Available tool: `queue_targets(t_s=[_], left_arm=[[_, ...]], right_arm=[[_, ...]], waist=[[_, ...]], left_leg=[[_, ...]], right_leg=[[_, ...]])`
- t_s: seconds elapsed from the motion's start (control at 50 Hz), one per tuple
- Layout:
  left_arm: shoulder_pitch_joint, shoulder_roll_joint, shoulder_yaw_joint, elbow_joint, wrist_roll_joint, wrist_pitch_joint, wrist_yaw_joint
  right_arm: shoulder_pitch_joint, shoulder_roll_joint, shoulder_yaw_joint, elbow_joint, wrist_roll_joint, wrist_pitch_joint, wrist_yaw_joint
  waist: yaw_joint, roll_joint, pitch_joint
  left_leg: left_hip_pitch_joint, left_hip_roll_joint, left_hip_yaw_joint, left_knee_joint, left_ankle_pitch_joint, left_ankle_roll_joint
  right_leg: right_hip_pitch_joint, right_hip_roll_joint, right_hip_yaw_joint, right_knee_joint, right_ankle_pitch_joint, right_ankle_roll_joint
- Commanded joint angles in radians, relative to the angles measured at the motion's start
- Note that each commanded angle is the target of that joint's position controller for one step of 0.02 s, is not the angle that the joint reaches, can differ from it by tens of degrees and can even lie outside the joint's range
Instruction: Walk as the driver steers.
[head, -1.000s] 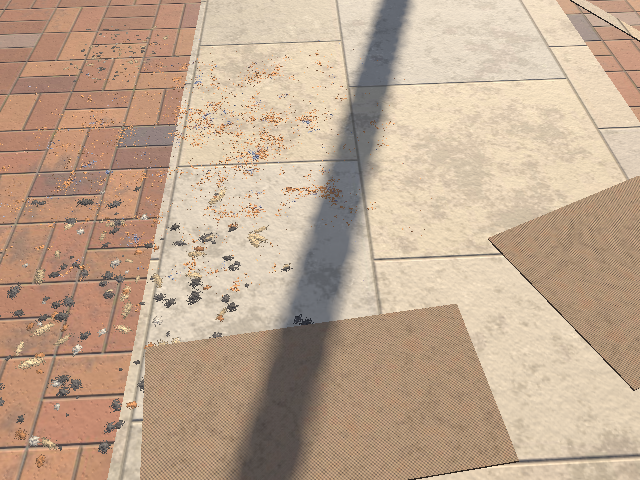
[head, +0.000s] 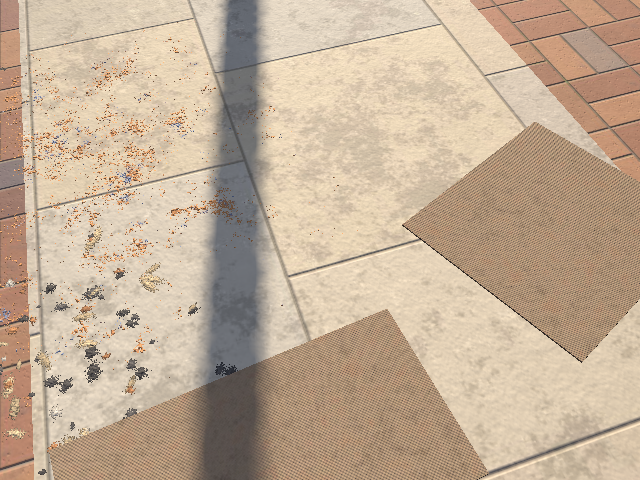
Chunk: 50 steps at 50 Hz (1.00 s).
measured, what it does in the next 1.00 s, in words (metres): steps on the spot, turning right: left foot, then right foot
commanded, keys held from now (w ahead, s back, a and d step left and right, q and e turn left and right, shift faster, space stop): e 0.42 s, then no key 0.58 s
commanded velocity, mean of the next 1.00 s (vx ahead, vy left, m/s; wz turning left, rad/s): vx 0.01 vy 0.00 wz -0.37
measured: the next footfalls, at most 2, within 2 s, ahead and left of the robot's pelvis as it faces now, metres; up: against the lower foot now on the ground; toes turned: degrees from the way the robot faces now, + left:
left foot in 0.28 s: +0.07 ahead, +0.14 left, +0.00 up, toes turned -16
right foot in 0.74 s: +0.01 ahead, -0.06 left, +0.00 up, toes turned -20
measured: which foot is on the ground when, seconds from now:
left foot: up 0.00-0.26, down 0.28-0.74, up 0.76-1.00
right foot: down 0.00-0.28, up 0.30-0.72, down 0.74-1.00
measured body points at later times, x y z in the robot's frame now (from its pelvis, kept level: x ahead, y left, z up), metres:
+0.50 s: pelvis +0.03 +0.06 +0.01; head +0.06 +0.09 +0.46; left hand +0.20 +0.31 -0.13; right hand +0.06 -0.23 -0.09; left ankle +0.03 +0.15 -0.73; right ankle -0.03 -0.05 -0.65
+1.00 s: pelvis +0.02 +0.04 +0.01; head +0.02 +0.02 +0.46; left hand +0.22 +0.21 -0.11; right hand -0.03 -0.22 -0.14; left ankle +0.06 +0.17 -0.73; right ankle -0.02 -0.04 -0.73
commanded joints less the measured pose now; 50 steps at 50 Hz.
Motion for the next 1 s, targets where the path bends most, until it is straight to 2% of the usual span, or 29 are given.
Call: queue_targets(t_s=[0.02, 0.08, 0.18, 0.22, 0.26, 0.28, 0.3, 0.32, 0.34, 0.36, 0.38, 0.42, 0.48, 0.52, 0.62, 0.66, 0.68, 0.7, 0.72, 0.74, 0.76, 0.78, 0.8, 0.82, 0.84, 0.86, 0.9, 0.96, 1.0], left_arm=[[0.027, 0.150, 0.037, -0.065, -0.001, 0.003, 0.003], [0.037, 0.160, 0.045, -0.077, 0.002, 0.008, 0.003], [0.021, 0.167, 0.052, -0.099, 0.007, 0.013, -0.004], [0.001, 0.168, 0.053, -0.108, 0.005, 0.016, -0.010], [-0.042, 0.163, 0.053, -0.123, -0.009, 0.021, -0.014], [-0.038, 0.132, 0.044, -0.134, -0.018, 0.019, -0.012], [0.049, 0.059, 0.028, -0.134, -0.023, 0.017, -0.007], [0.017, 0.119, 0.043, -0.135, -0.008, 0.010, 0.003], [-0.010, 0.178, 0.055, -0.134, 0.017, 0.007, 0.000], [0.016, 0.169, 0.058, -0.118, 0.018, 0.010, -0.009], [0.049, 0.153, 0.055, -0.103, 0.016, 0.019, -0.015], [0.063, 0.150, 0.051, -0.097, 0.011, 0.036, -0.034], [-0.016, 0.125, 0.033, -0.129, 0.000, 0.044, -0.041], [-0.044, 0.113, 0.024, -0.138, -0.003, 0.049, -0.041], [-0.077, 0.083, -0.004, -0.148, -0.013, 0.050, -0.033], [-0.081, 0.084, -0.010, -0.151, -0.019, 0.046, -0.025], [-0.072, 0.083, -0.013, -0.148, -0.020, 0.042, -0.021], [-0.045, 0.074, -0.018, -0.137, -0.019, 0.035, -0.017], [-0.025, 0.076, -0.023, -0.129, -0.010, 0.023, -0.012], [0.000, 0.127, -0.018, -0.125, 0.012, 0.006, -0.004], [-0.032, 0.203, -0.012, -0.138, 0.008, -0.004, 0.004], [-0.013, 0.144, -0.025, -0.118, -0.006, -0.011, 0.011], [-0.049, 0.109, -0.040, -0.117, -0.002, -0.018, 0.013], [-0.087, 0.087, -0.052, -0.114, 0.002, -0.021, 0.017], [-0.105, 0.085, -0.057, -0.107, 0.002, -0.022, 0.022], [-0.105, 0.097, -0.055, -0.099, -0.002, -0.024, 0.027], [-0.096, 0.099, -0.057, -0.082, -0.006, -0.026, 0.024], [-0.096, 0.097, -0.059, -0.054, -0.005, -0.025, 0.023], [-0.109, 0.104, -0.056, -0.038, -0.010, -0.023, 0.022]], right_arm=[[0.046, -0.094, -0.023, -0.048, 0.004, 0.013, -0.002], [0.009, -0.100, -0.023, -0.074, 0.008, 0.009, -0.001], [0.019, -0.110, -0.017, -0.099, 0.023, -0.011, -0.005], [0.065, -0.115, -0.014, -0.100, 0.032, -0.020, -0.008], [0.157, -0.120, -0.014, -0.087, 0.034, -0.029, -0.015], [0.175, -0.168, -0.026, -0.086, 0.024, -0.034, -0.023], [0.137, -0.248, -0.041, -0.118, 0.011, -0.030, -0.031], [0.015, -0.294, -0.044, -0.163, -0.011, -0.026, -0.026], [0.027, -0.225, -0.033, -0.161, -0.012, -0.028, -0.018], [-0.007, -0.170, -0.016, -0.165, 0.000, -0.032, -0.012], [-0.020, -0.156, -0.011, -0.173, 0.003, -0.034, -0.007], [0.006, -0.157, -0.009, -0.185, 0.002, -0.033, -0.007], [0.121, -0.172, -0.017, -0.155, -0.001, -0.033, 0.003], [0.162, -0.185, -0.023, -0.137, -0.001, -0.036, 0.006], [0.139, -0.203, -0.028, -0.125, -0.001, -0.038, 0.026], [0.145, -0.213, -0.031, -0.112, -0.001, -0.033, 0.034], [0.145, -0.216, -0.032, -0.106, 0.001, -0.029, 0.036], [0.132, -0.214, -0.031, -0.100, 0.007, -0.024, 0.037], [0.133, -0.205, -0.028, -0.092, 0.011, -0.020, 0.036], [0.162, -0.163, -0.016, -0.097, 0.013, -0.023, 0.037], [0.201, -0.074, 0.009, -0.123, 0.016, -0.025, 0.041], [0.155, -0.114, 0.004, -0.098, 0.017, -0.004, 0.025], [0.139, -0.135, -0.002, -0.096, 0.019, 0.007, 0.023], [0.124, -0.136, -0.005, -0.086, 0.018, 0.011, 0.027], [0.132, -0.141, -0.008, -0.074, 0.016, 0.013, 0.030], [0.156, -0.143, -0.010, -0.057, 0.010, 0.015, 0.033], [0.189, -0.120, -0.003, -0.022, 0.008, 0.016, 0.033], [0.173, -0.102, 0.004, 0.000, 0.014, 0.017, 0.025], [0.189, -0.094, 0.010, 0.025, 0.010, 0.010, 0.020]], waist=[[-0.006, -0.096, -0.112], [0.008, -0.100, -0.109], [0.003, -0.123, -0.122], [-0.016, -0.133, -0.128], [-0.071, -0.124, -0.124], [-0.068, -0.062, -0.117], [-0.010, 0.137, -0.143], [-0.014, 0.201, -0.053], [-0.010, 0.102, -0.048], [0.020, 0.065, -0.052], [0.032, 0.073, -0.063], [0.015, 0.122, -0.086], [-0.046, 0.125, -0.081], [-0.067, 0.140, -0.082], [-0.068, 0.173, -0.094], [-0.073, 0.194, -0.098], [-0.065, 0.193, -0.099], [-0.040, 0.174, -0.099], [-0.017, 0.134, -0.100], [-0.026, 0.027, -0.158], [-0.072, -0.196, -0.158], [-0.009, -0.182, -0.155], [-0.029, -0.150, -0.102], [-0.040, -0.134, -0.079], [-0.055, -0.147, -0.057], [-0.062, -0.156, -0.064], [-0.063, -0.131, -0.084], [-0.056, -0.131, -0.060], [-0.076, -0.105, -0.050]], left_leg=[[-0.004, -0.023, 0.018, -0.056, 0.027, -0.018], [-0.006, -0.035, 0.005, -0.117, 0.018, -0.017], [0.091, -0.078, -0.003, -0.256, -0.031, 0.014], [0.178, -0.099, -0.002, -0.365, -0.038, 0.035], [0.351, -0.105, 0.013, -0.609, 0.066, 0.059], [0.458, -0.017, -0.061, -0.747, 0.083, 0.081], [0.533, 0.237, -0.304, -0.823, -0.037, 0.137], [0.387, 0.374, -0.453, -0.854, 0.084, 0.239], [0.335, 0.351, -0.366, -0.801, 0.269, 0.271], [0.326, 0.273, -0.244, -0.759, 0.398, 0.243], [0.348, 0.214, -0.145, -0.729, 0.490, 0.216], [0.410, 0.177, -0.052, -0.686, 0.644, 0.212], [0.511, 0.187, -0.042, -0.655, 0.753, 0.236], [0.561, 0.201, -0.047, -0.642, 0.777, 0.245], [0.491, 0.205, -0.012, -0.618, 0.778, 0.249], [0.466, 0.206, -0.019, -0.595, 0.798, 0.250], [0.459, 0.206, -0.024, -0.578, 0.794, 0.244], [0.435, 0.195, -0.016, -0.550, 0.760, 0.221], [0.373, 0.182, -0.004, -0.524, 0.674, 0.174], [0.269, 0.144, 0.029, -0.458, 0.479, 0.114], [0.139, 0.026, 0.114, -0.401, 0.000, 0.060], [0.210, 0.019, 0.077, -0.342, -0.186, 0.054], [0.198, 0.012, 0.058, -0.301, -0.182, 0.052], [0.198, 0.012, 0.046, -0.303, -0.142, 0.048], [0.205, 0.010, 0.050, -0.313, -0.096, 0.040], [0.229, 0.004, 0.056, -0.315, -0.061, 0.032], [0.267, -0.009, 0.070, -0.326, -0.042, 0.018], [0.311, -0.011, 0.081, -0.432, 0.011, 0.012], [0.405, -0.003, 0.083, -0.604, 0.207, 0.017]], right_leg=[[0.092, -0.258, 0.365, -0.197, -0.183, -0.088], [0.120, -0.262, 0.421, -0.195, -0.218, -0.083], [0.141, -0.256, 0.487, -0.163, -0.100, -0.080], [0.127, -0.247, 0.513, -0.150, -0.037, -0.065], [0.047, -0.198, 0.496, -0.126, -0.097, -0.004], [-0.047, -0.131, 0.443, -0.068, -0.256, 0.057], [-0.143, -0.015, 0.267, 0.182, -0.412, 0.112], [-0.288, 0.067, 0.087, 0.381, -0.466, 0.129], [-0.226, -0.026, 0.099, 0.536, -0.425, 0.140], [-0.204, -0.027, 0.098, 0.610, -0.367, 0.141], [-0.202, -0.026, 0.087, 0.682, -0.329, 0.150], [-0.234, -0.035, 0.053, 0.778, -0.309, 0.173], [-0.279, -0.046, 0.049, 0.711, -0.310, 0.197], [-0.274, -0.047, 0.056, 0.625, -0.319, 0.201], [-0.071, -0.075, -0.013, 0.352, -0.353, 0.172], [0.008, -0.072, -0.050, 0.251, -0.352, 0.152], [0.046, -0.073, -0.060, 0.176, -0.317, 0.140], [0.116, -0.076, -0.069, 0.038, -0.214, 0.125], [0.228, -0.104, -0.037, -0.143, -0.031, 0.111], [0.398, -0.235, 0.118, -0.188, 0.067, 0.091], [0.446, -0.463, 0.337, -0.134, 0.478, -0.006], [0.324, -0.493, 0.323, -0.117, 0.482, -0.114], [0.292, -0.453, 0.289, -0.134, 0.411, -0.118], [0.267, -0.406, 0.243, -0.149, 0.335, -0.087], [0.252, -0.364, 0.204, -0.153, 0.338, -0.054], [0.247, -0.338, 0.170, -0.145, 0.369, -0.040], [0.241, -0.318, 0.136, -0.127, 0.386, -0.035], [0.194, -0.307, 0.142, -0.121, 0.256, -0.030], [0.138, -0.285, 0.145, -0.112, 0.116, 0.007]])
